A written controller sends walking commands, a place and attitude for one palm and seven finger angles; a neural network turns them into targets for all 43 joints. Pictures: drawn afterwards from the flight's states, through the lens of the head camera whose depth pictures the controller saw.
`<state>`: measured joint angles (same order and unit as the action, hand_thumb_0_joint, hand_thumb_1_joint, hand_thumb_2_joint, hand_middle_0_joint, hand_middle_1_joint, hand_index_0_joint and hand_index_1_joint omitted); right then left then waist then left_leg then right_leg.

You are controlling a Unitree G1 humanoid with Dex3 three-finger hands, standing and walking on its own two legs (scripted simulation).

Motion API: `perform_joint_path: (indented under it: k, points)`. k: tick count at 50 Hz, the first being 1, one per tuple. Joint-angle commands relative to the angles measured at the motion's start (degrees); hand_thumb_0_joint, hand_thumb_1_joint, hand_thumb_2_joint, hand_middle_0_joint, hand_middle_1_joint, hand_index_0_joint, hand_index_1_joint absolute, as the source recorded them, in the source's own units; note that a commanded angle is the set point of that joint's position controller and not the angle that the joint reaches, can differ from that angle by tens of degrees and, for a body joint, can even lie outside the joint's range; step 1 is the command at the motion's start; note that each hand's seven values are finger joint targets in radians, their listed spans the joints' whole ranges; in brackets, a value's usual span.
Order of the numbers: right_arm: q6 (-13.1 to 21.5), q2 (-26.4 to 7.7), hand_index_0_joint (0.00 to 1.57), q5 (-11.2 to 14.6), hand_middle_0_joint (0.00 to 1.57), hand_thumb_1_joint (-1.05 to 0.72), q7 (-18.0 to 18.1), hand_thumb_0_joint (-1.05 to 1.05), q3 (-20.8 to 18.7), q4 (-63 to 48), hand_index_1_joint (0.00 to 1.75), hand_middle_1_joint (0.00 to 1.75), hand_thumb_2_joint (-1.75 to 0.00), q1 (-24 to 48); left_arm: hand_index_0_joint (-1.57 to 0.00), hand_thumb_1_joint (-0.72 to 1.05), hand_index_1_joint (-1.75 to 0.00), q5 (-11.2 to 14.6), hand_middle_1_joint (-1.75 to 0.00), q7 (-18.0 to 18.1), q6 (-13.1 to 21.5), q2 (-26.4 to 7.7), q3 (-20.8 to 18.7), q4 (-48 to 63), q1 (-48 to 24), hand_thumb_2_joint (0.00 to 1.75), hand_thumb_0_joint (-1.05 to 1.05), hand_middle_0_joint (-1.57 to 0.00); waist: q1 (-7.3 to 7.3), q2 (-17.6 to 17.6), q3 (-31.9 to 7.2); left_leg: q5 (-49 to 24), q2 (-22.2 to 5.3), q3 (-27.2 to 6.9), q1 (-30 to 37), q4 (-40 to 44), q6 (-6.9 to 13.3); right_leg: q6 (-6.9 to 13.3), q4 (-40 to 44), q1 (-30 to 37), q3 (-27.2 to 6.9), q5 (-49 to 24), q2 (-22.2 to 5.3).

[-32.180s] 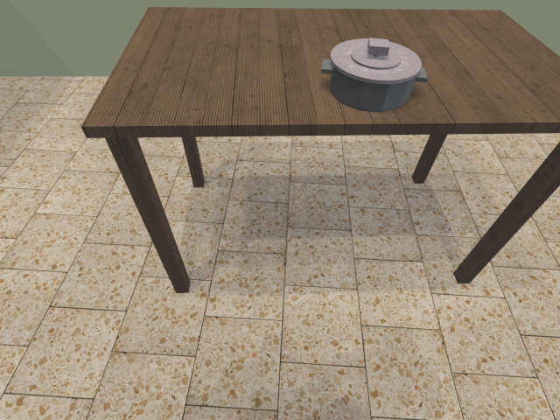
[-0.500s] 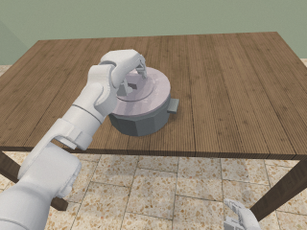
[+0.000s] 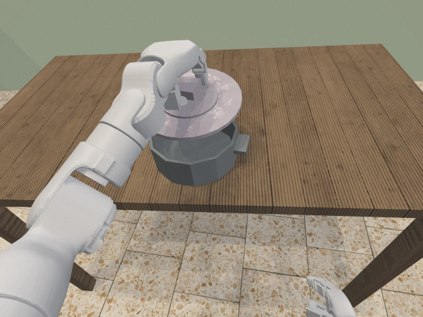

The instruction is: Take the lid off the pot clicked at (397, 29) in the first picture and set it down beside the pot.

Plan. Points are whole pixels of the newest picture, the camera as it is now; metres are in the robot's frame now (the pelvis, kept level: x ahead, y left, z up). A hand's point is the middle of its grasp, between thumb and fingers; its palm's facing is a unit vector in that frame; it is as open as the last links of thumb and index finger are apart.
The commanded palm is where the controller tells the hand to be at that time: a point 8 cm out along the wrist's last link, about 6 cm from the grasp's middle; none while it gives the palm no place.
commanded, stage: lift the lid straight up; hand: left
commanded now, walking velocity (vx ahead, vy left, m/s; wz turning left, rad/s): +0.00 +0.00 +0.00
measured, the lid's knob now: (187, 87) +0.47 +0.06 +0.22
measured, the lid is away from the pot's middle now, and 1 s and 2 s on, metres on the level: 0.01 0.02 0.12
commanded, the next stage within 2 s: move the lid sideways beside the pot in 0.92 s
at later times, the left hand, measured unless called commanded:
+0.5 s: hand (175, 67) +0.44 +0.06 +0.28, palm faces -0.07 -0.04 -1.00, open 8.1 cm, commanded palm +0.41 +0.07 +0.35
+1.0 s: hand (171, 54) +0.45 +0.07 +0.29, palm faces -0.07 -0.05 -1.00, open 8.1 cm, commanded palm +0.42 +0.07 +0.37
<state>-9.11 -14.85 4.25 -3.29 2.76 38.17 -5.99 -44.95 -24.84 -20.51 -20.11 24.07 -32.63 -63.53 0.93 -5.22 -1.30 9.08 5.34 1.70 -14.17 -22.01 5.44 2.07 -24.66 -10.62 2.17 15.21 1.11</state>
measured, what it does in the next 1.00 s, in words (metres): stands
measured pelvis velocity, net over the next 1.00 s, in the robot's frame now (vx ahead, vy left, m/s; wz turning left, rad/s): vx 0.00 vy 0.01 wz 0.01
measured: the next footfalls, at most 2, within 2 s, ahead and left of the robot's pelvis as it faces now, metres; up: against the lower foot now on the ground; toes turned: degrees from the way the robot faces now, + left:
none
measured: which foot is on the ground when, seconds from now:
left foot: down 0.00-1.00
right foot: down 0.00-1.00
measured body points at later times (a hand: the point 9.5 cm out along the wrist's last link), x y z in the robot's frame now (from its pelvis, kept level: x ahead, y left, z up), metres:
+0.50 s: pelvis +0.00 +0.00 +0.00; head +0.00 -0.03 +0.45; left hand +0.43 +0.07 +0.33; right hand +0.18 -0.22 -0.11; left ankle +0.03 +0.06 -0.74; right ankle -0.03 -0.10 -0.74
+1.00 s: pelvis +0.00 +0.01 +0.00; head +0.01 -0.03 +0.45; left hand +0.44 +0.07 +0.35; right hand +0.17 -0.22 -0.12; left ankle +0.03 +0.06 -0.74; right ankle -0.03 -0.10 -0.74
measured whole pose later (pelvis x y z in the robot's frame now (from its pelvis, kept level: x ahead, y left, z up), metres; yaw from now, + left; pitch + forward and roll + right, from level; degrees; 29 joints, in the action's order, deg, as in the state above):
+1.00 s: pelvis +0.00 +0.01 +0.00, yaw +0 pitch +2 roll +0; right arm -7.8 -15.6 4.5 -3.1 3.0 37.8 -6.8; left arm -45.3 -29.2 -23.1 -21.3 24.4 -33.1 -73.6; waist 0.6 -4.9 -1.7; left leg 9.0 5.8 1.5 -15.1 -22.1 5.9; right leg 1.7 -24.7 -11.4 2.3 15.2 0.7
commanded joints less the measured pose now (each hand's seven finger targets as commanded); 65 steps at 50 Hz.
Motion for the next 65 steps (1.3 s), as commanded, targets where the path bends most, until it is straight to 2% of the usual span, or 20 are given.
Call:
perform_joint_path:
  k: [1,12,16,19,26,28,33,36,37,41,43,46,47,51,52,56,58,61,63,65]
  points:
    - [3.1,-5.8,0.20,0.1,0.20,-0.90,0.0,0.00,-2.1,-8.7,0.30,0.30,-0.90,7.2,-0.87,0.49,-0.83,-1.2,-0.99,3.5,0.7,-10.0,-8.1,11.0,-37.8,1.21,0.00,-1.10,0.76,7.9,-23.4,-13.3,-2.0,-5.2,12.7,-0.2,-0.9,1.8,1.8,2.5,-2.2,-19.7,-0.3]
    - [4.1,-6.1,0.20,-0.3,0.20,-0.90,-0.1,0.00,-2.0,-8.8,0.30,0.30,-0.90,7.2,-0.87,0.49,-0.83,-2.3,-0.99,2.9,0.7,-15.8,-12.3,12.5,-39.5,1.21,0.00,-1.10,-0.69,9.0,-25.7,-15.4,-2.0,-5.0,12.9,0.1,-0.9,1.7,1.5,5.6,-2.6,-22.2,-0.3]
    - [3.9,-5.9,0.20,0.3,0.20,-0.90,-0.4,0.00,-2.3,-9.4,0.30,0.30,-0.90,7.3,-0.87,0.49,-0.83,-0.6,-0.99,2.3,0.6,-9.6,-7.7,13.5,-39.7,1.21,0.00,-1.10,0.44,7.0,-24.2,-16.1,-2.2,-5.2,14.1,-0.3,-1.0,1.9,1.8,2.5,-2.0,-20.4,-0.5]
    - [4.4,-5.7,0.20,0.1,0.20,-0.90,-0.4,0.00,-1.9,-9.7,0.30,0.30,-0.90,8.5,-0.87,0.49,-0.83,-2.2,-0.99,2.3,0.0,-14.2,-10.0,16.0,-43.6,1.21,0.00,-1.10,-0.41,6.8,-26.6,-15.7,-2.0,-5.3,14.7,-0.2,-1.0,1.9,1.2,4.0,-2.6,-20.9,-0.2]
    - [3.8,-6.2,0.20,0.2,0.20,-0.90,-0.3,0.00,-1.7,-8.8,0.30,0.30,-0.90,7.7,-0.87,0.49,-0.83,-0.3,-0.99,1.7,-0.4,-10.8,-8.6,11.4,-43.4,1.21,0.00,-1.10,0.44,8.3,-22.6,-14.4,-2.2,-5.2,13.0,-0.1,-1.3,2.0,1.9,1.1,-1.7,-18.6,-0.5]
    - [4.2,-5.8,0.20,-0.2,0.20,-0.90,0.0,0.00,-1.7,-9.2,0.30,0.30,-0.90,8.7,-0.87,0.49,-0.83,-2.3,-0.99,1.9,-0.6,-15.5,-11.3,12.8,-45.8,1.21,0.00,-1.10,-0.75,8.6,-26.2,-13.9,-2.1,-4.9,13.5,-0.1,-1.0,2.0,1.4,3.6,-2.6,-19.2,-0.5]
    - [4.0,-5.9,0.20,-0.2,0.20,-0.90,0.6,0.00,-1.3,-8.8,0.30,0.30,-0.90,8.4,-0.87,0.49,-0.83,-2.8,-0.99,1.5,-1.1,-15.5,-10.8,7.9,-47.5,1.21,0.00,-1.10,-0.25,10.8,-23.8,-10.7,-2.0,-4.2,10.6,0.4,-0.7,1.7,2.0,3.2,-2.7,-18.0,-0.9]
    - [4.7,-5.7,0.20,-0.1,0.20,-0.90,0.3,0.00,-1.6,-9.4,0.30,0.30,-0.90,7.5,-0.87,0.49,-0.83,-1.2,-0.99,1.4,-0.6,-12.1,-8.9,11.4,-48.5,1.21,0.00,-1.10,0.18,7.4,-27.1,-15.7,-2.0,-5.2,13.8,-0.9,-0.9,2.0,1.5,3.5,-2.5,-20.6,-1.0]
    - [4.7,-5.7,0.20,-0.2,0.20,-0.90,0.3,0.00,-1.5,-9.0,0.30,0.30,-0.90,7.9,-0.87,0.49,-0.83,-3.2,-0.99,1.3,-1.1,-16.0,-11.2,9.4,-47.7,1.21,0.00,-1.10,-0.52,8.4,-27.9,-14.6,-2.2,-4.9,13.1,-0.5,-1.0,2.0,1.1,4.3,-2.9,-19.9,-0.8]
    - [4.2,-5.9,0.20,0.1,0.20,-0.90,0.2,0.00,-1.6,-9.6,0.30,0.30,-0.90,7.2,-0.87,0.49,-0.83,-1.4,-0.99,0.3,-1.5,-10.0,-8.0,8.4,-45.2,1.21,0.00,-1.10,0.35,8.6,-24.1,-16.5,-2.1,-4.9,12.4,-0.8,-0.9,2.0,1.7,2.4,-2.0,-21.0,-1.0]
    - [4.2,-5.8,0.20,0.1,0.20,-0.90,0.1,0.00,-1.5,-10.0,0.30,0.30,-0.90,8.2,-0.87,0.49,-0.83,-3.0,-0.99,-0.1,-1.9,-12.8,-8.8,10.6,-46.2,1.21,0.00,-1.10,-0.27,9.1,-26.4,-16.5,-2.2,-5.0,13.2,-0.9,-0.7,2.0,1.1,3.6,-2.5,-21.2,-0.8]
    - [4.0,-6.1,0.20,0.2,0.20,-0.90,0.0,0.00,-1.7,-9.6,0.30,0.30,-0.90,6.6,-0.87,0.49,-0.83,-1.2,-0.99,-0.2,-1.8,-9.5,-7.2,10.7,-46.2,1.21,0.00,-1.10,0.85,7.7,-24.7,-18.3,-2.4,-5.6,14.3,-1.3,-1.0,2.0,1.7,1.4,-1.8,-20.6,-0.7]
    - [4.2,-6.0,0.20,0.2,0.20,-0.90,-0.1,0.00,-1.6,-9.6,0.30,0.30,-0.90,7.2,-0.87,0.49,-0.83,-2.8,-0.99,-0.2,-1.8,-13.9,-9.4,12.7,-49.0,1.21,0.00,-1.10,0.12,7.8,-26.9,-15.9,-2.4,-5.6,14.4,-0.5,-1.1,2.0,1.5,2.6,-2.1,-19.2,-0.4]
    - [4.8,-6.3,0.20,-0.2,0.20,-0.90,0.5,0.00,-1.7,-8.9,0.30,0.30,-0.90,5.5,-0.87,0.49,-0.83,-1.3,-0.99,0.3,-1.2,-13.1,-10.0,10.9,-49.2,1.21,0.00,-1.10,0.28,7.1,-26.4,-16.5,-2.1,-5.7,13.8,-0.6,-1.1,2.2,1.8,3.0,-1.9,-20.2,-0.6]
    - [5.2,-5.9,0.20,-0.1,0.20,-0.90,0.4,0.00,-1.4,-9.0,0.30,0.30,-0.90,6.7,-0.87,0.49,-0.83,-3.7,-0.99,1.0,-1.1,-18.3,-12.9,12.4,-50.7,1.21,0.00,-1.10,-1.03,7.5,-28.9,-16.2,-2.5,-5.6,13.9,-0.2,-1.3,2.2,1.1,4.9,-2.5,-19.7,-0.4]
    - [5.0,-6.4,0.20,-0.4,0.20,-0.90,0.8,0.00,-1.7,-8.4,0.30,0.30,-0.90,5.2,-0.87,0.49,-0.83,-3.4,-0.99,1.8,-1.4,-16.3,-13.1,5.9,-44.5,1.21,0.00,-1.10,-0.73,9.2,-25.7,-18.9,-2.6,-4.9,11.8,-0.4,-1.1,2.2,1.5,4.6,-2.1,-22.2,-0.8]
    - [4.9,-6.4,0.20,-0.6,0.20,-0.90,1.1,0.00,-1.5,-9.4,0.30,0.30,-0.90,7.2,-0.87,0.49,-0.83,-5.2,-0.99,1.6,-1.6,-22.0,-16.0,8.1,-44.9,1.21,0.00,-1.10,-1.90,11.3,-27.7,-17.0,-2.5,-4.2,10.6,-0.2,-0.7,1.9,1.2,7.7,-3.3,-23.1,-1.2]
    - [4.5,-6.3,0.20,-0.1,0.20,-0.90,0.7,0.00,-1.9,-10.2,0.30,0.30,-0.90,6.9,-0.87,0.49,-0.83,-3.8,-0.99,0.7,-1.4,-15.5,-11.5,10.0,-40.9,1.21,0.00,-1.10,-0.74,9.1,-27.3,-22.5,-2.7,-4.7,12.8,-1.4,-0.7,1.9,1.3,5.8,-2.6,-25.0,-1.4]
    - [4.0,-6.7,0.20,-0.2,0.20,-0.90,0.8,0.00,-1.8,-10.6,0.30,0.30,-0.90,8.2,-0.87,0.49,-0.83,-5.8,-0.99,0.0,-2.2,-21.9,-15.2,12.2,-41.6,1.21,0.00,-1.10,-1.54,9.5,-27.5,-20.8,-2.8,-4.4,12.8,-1.3,-0.5,1.8,1.1,6.2,-3.0,-24.5,-1.2]
    - [4.0,-5.9,0.20,0.5,0.20,-0.90,0.7,0.00,-1.6,-10.9,0.30,0.30,-0.90,8.6,-0.87,0.49,-0.83,-5.1,-0.99,-1.1,-2.6,-15.8,-9.4,14.0,-43.8,1.21,0.00,-1.10,-0.06,7.2,-25.3,-20.5,-2.7,-4.9,14.4,-1.5,-0.6,1.7,1.2,2.3,-2.2,-22.0,-0.9]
